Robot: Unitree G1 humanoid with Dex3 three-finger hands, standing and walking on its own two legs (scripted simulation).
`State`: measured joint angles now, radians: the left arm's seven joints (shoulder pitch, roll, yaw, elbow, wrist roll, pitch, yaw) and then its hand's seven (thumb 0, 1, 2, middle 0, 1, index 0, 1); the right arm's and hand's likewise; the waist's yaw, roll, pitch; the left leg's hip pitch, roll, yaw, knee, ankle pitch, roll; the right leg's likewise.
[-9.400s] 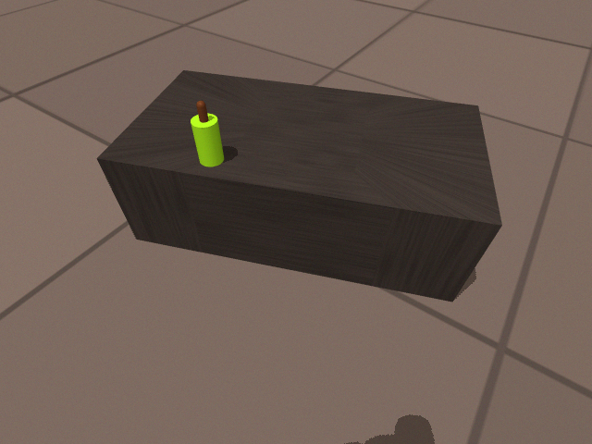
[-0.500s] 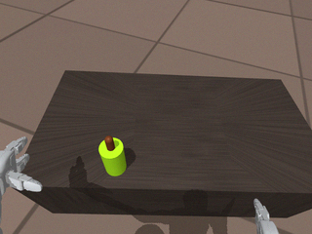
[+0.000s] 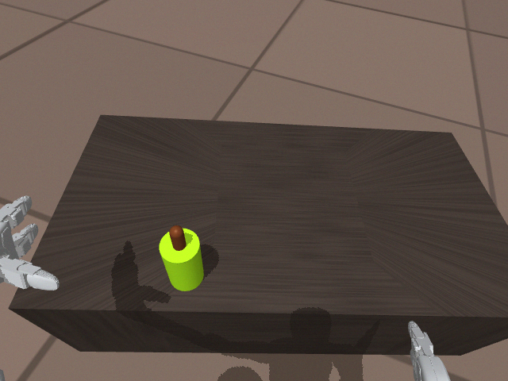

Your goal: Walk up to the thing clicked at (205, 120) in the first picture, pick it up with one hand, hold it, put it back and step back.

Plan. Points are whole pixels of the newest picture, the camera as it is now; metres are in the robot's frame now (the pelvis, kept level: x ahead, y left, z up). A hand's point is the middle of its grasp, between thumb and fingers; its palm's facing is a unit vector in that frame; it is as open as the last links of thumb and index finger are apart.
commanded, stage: go down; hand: left
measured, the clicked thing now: (181, 254) +0.44 +0.16 -0.19
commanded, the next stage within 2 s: approach in 0.48 s
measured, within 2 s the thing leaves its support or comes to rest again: neither
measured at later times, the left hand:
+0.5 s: hand (36, 230) +0.35 +0.34 +0.04, palm faces +0.11 -0.99 -0.10, open 17.3 cm
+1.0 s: hand (91, 243) +0.38 +0.30 -0.05, palm faces +0.10 -0.99 +0.06, open 17.3 cm
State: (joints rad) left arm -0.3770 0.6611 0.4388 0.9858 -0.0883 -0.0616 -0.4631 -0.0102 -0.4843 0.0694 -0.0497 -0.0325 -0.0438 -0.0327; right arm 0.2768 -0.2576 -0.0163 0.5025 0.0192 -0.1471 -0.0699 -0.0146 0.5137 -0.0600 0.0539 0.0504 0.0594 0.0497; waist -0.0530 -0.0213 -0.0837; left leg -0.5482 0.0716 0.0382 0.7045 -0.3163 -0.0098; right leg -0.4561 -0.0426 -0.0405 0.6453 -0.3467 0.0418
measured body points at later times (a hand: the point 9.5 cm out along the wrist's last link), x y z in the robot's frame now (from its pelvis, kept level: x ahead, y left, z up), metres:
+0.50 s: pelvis +0.00 +0.00 +0.00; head +0.05 +0.03 +0.45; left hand +0.34 +0.39 +0.05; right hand +0.15 -0.27 -0.06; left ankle +0.02 +0.12 -0.72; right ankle -0.02 -0.15 -0.72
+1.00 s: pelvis -0.02 +0.00 -0.05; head +0.10 +0.05 +0.38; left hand +0.37 +0.35 -0.05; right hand +0.15 -0.27 -0.07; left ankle +0.02 +0.12 -0.72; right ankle -0.02 -0.15 -0.72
